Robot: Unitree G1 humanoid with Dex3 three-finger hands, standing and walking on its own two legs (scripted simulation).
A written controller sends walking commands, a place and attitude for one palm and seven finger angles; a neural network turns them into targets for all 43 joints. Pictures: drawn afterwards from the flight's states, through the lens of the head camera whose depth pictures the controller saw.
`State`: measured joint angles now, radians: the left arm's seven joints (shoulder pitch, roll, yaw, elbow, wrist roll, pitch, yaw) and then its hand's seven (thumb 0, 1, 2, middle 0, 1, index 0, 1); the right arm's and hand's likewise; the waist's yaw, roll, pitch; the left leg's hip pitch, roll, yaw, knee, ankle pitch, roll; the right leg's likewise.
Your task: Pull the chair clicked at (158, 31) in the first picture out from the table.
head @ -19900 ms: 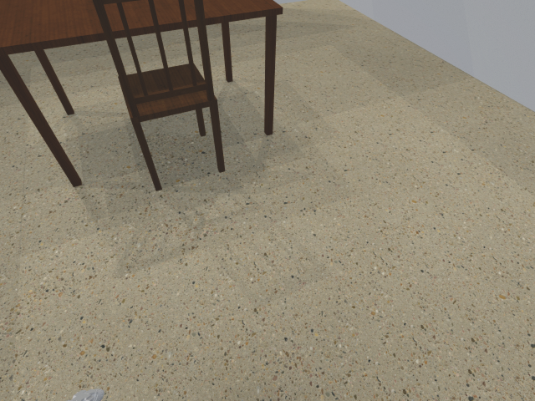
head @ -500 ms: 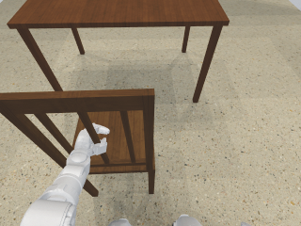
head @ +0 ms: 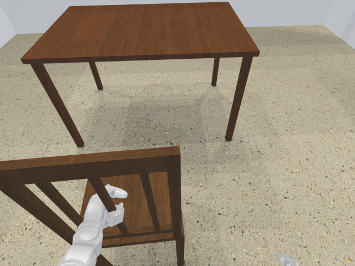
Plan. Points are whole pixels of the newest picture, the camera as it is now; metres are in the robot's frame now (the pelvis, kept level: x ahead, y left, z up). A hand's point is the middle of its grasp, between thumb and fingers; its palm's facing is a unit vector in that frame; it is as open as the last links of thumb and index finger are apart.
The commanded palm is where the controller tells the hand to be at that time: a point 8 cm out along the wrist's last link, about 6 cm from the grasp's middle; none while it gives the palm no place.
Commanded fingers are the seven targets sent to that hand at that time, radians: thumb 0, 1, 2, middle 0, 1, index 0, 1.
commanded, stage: stop walking, hand still on the chair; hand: left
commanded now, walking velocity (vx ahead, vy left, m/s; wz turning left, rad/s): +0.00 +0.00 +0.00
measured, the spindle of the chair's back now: (111, 209) +0.27 +0.19 -0.06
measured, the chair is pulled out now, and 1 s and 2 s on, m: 0.61 0.61 0.61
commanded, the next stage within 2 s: open the thumb and straighten the fingers in 0.64 s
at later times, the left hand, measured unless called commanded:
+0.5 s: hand (119, 213) +0.26 +0.17 -0.06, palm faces +0.09 -0.97 -0.24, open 5.2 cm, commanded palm +0.24 +0.21 -0.04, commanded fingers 0.00 0.90 0.90 -0.50 -1.45 -0.50 -1.45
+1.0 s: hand (115, 212) +0.26 +0.18 -0.06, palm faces +0.08 -0.97 -0.23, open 8.2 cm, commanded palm +0.24 +0.23 -0.04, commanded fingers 0.00 -0.55 0.20 -0.40 -1.16 -0.40 -1.16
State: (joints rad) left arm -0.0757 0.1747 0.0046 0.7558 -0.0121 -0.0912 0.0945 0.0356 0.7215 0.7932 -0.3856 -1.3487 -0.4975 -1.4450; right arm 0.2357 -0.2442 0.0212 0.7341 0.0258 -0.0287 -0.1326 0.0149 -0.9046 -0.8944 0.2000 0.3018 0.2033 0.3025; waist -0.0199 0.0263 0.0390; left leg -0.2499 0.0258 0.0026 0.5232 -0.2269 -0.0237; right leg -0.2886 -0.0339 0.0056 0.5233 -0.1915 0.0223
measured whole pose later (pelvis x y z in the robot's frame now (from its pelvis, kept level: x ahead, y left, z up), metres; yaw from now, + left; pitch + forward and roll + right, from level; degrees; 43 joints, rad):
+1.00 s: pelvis +0.03 +0.00 -0.02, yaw +2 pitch +5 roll +0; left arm 0.18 0.22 0.02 0.33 -0.05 0.01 0.06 0.02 0.22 0.57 -0.47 -1.41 -0.49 -1.44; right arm 0.23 -0.26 0.00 0.62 0.04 -0.09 -0.04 0.02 -0.90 -0.89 0.20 0.30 0.20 0.30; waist -0.04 0.03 -0.04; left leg -0.45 0.02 -0.03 0.70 -0.35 -0.03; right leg -0.47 -0.04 -0.03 0.70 -0.32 0.02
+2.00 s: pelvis +0.06 +0.00 -0.05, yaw +4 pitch +11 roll -1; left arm 0.62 0.23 -0.01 -0.18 -0.04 0.18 0.04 -0.01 -0.53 0.20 -0.01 0.00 -0.01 0.00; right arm 0.25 -0.23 0.00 0.52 0.02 -0.16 -0.11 0.02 -0.90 -0.89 0.20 0.30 0.20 0.30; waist -0.02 0.06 -0.15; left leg -0.67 0.01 -0.08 0.98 -0.51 -0.03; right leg -0.66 -0.05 -0.07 0.95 -0.48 0.02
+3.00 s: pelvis +0.03 +0.01 -0.06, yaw +3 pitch +7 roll -3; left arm 0.74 0.30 0.16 -0.39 -0.27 -0.17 -0.20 -0.01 -0.50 0.22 -0.05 -0.02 -0.01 -0.01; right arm 0.24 -0.19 0.00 0.54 0.07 -0.25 -0.13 0.02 -0.90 -0.89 0.20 0.30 0.20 0.30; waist 0.04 0.06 -0.12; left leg -0.65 0.03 -0.08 1.05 -0.52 -0.03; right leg -0.63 -0.03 -0.06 0.98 -0.46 0.02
